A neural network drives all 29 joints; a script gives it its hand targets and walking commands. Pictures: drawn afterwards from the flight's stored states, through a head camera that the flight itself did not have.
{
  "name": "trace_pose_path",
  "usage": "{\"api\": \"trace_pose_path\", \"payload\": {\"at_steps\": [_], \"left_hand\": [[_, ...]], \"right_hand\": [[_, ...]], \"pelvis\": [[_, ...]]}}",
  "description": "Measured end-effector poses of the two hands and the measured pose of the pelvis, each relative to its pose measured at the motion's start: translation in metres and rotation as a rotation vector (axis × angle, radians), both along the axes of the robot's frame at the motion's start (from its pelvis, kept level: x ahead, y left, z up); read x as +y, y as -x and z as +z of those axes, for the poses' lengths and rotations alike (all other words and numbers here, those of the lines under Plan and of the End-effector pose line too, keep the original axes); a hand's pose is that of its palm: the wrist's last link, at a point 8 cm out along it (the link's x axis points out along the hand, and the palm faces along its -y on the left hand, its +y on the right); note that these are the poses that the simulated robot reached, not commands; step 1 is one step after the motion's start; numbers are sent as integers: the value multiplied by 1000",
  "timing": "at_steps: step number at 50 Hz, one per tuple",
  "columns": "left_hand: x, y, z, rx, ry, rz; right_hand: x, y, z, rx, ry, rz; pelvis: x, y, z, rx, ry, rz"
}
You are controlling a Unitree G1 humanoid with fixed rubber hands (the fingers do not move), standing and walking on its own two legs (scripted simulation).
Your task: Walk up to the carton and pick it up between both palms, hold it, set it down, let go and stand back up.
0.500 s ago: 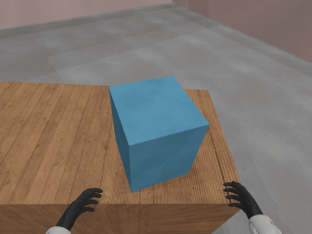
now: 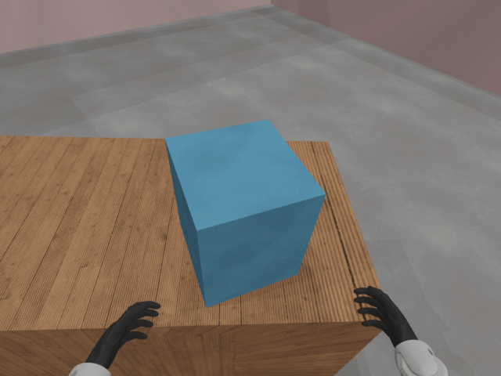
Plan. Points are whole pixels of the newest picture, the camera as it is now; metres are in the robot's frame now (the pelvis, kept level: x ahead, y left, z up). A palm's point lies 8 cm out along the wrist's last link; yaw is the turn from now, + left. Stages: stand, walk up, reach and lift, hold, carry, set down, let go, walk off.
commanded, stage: stand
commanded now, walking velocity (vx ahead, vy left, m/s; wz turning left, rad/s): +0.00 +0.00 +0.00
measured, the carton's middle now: (237, 212) +0.41 +0.03 +0.03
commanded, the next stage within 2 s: none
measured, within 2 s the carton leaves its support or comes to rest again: neither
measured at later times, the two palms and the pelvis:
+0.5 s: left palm (108, 352) +0.18 +0.22 -0.03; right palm (398, 333) +0.20 -0.24 -0.02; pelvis +0.00 +0.00 +0.00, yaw +1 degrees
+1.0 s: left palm (107, 352) +0.18 +0.22 -0.03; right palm (397, 333) +0.21 -0.24 -0.02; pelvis +0.00 +0.01 +0.00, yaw +1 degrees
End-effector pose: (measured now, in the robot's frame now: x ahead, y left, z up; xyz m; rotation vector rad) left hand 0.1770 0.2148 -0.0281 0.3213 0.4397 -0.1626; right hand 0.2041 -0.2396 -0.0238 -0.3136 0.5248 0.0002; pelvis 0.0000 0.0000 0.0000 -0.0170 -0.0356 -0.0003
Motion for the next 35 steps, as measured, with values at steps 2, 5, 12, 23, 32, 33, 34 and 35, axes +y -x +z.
{"api": "trace_pose_path", "payload": {"at_steps": [2, 5, 12, 23, 32, 33, 34, 35], "left_hand": [[0, 0, 0, 1, 2, 5], [0, 0, 0, 0, 7, 11], [0, 1, -1, -7, 14, 17], [1, 1, -1, -13, 18, 14], [2, 0, -1, -12, 22, -3], [2, 0, -1, -13, 23, -5], [2, 0, -1, -12, 25, -5], [2, 0, -1, -12, 27, -4]], "right_hand": [[0, 0, 0, 1, 1, -3], [0, 0, 0, 4, 10, 6], [0, 0, 0, 3, 9, 5], [1, -1, 1, 9, 17, 7], [2, 0, 1, 5, 22, -7], [2, 0, 1, 4, 22, -9], [2, 0, 1, 5, 24, -11], [2, 0, 1, 6, 26, -11]], "pelvis": [[0, 1, 0, 0, 0, 4], [0, 2, 0, -3, 0, 5], [0, 3, -1, -2, 1, 9], [1, 2, -1, -4, 0, 8], [5, 3, -1, 1, 7, 14], [5, 2, -1, 1, 6, 13], [6, 2, -1, -1, 5, 12], [6, 2, -1, -1, 5, 12]]}}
